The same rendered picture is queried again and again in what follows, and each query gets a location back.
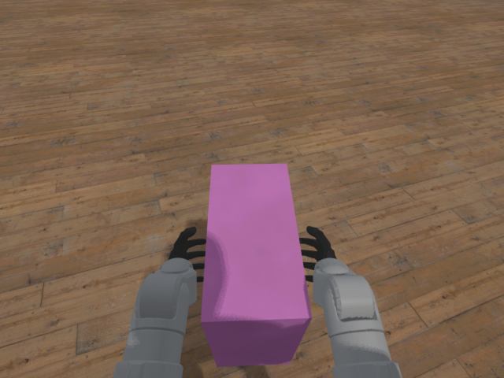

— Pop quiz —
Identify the left robot hand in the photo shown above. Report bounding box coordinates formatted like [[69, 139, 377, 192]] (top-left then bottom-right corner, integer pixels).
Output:
[[169, 227, 206, 282]]

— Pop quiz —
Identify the left robot forearm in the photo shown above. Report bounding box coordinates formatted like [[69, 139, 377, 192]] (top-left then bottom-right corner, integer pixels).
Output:
[[113, 258, 197, 378]]

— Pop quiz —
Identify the carton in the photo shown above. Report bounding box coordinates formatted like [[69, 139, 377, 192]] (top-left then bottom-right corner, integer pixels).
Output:
[[201, 164, 312, 367]]

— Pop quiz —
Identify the right robot hand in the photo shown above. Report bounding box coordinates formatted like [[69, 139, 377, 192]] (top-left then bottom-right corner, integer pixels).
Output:
[[299, 226, 337, 282]]

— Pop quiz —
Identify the right robot forearm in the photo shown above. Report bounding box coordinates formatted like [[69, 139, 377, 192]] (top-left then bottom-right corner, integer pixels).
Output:
[[313, 258, 402, 378]]

